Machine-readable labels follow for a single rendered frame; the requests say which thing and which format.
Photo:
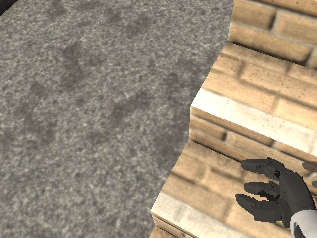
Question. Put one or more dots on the right robot hand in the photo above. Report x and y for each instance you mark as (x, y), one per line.
(290, 196)

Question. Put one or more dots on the robot right forearm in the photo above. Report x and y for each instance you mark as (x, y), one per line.
(303, 224)

